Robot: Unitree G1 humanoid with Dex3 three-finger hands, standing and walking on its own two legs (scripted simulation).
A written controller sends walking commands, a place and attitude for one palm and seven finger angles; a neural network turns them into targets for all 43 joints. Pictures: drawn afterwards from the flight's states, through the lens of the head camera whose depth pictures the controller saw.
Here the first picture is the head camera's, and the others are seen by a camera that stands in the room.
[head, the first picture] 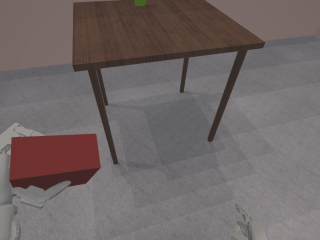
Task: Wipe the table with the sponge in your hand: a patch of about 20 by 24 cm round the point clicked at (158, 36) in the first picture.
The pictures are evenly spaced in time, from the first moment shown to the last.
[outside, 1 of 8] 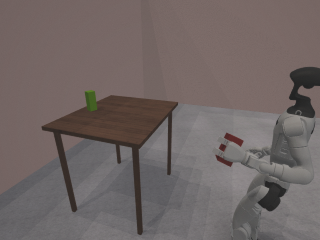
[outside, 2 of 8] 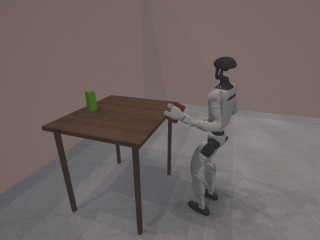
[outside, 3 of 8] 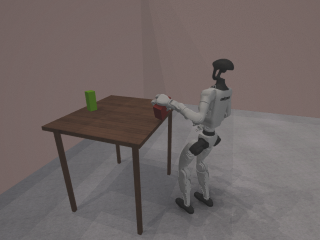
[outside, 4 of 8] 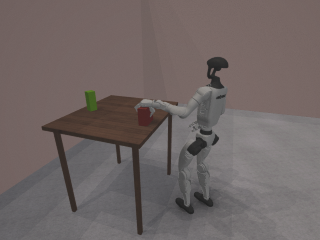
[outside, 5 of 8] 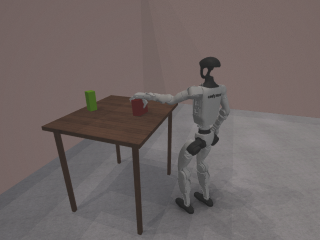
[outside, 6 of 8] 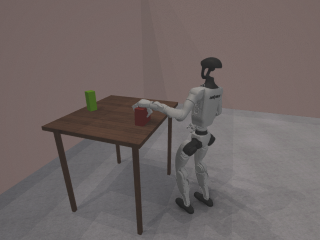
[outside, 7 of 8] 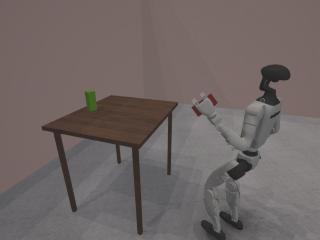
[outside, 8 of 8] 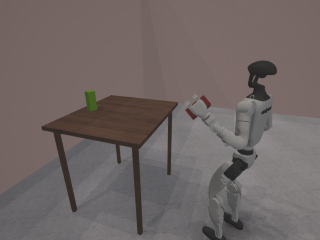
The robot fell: no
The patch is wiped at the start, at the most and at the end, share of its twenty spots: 0.00 1.00 1.00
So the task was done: yes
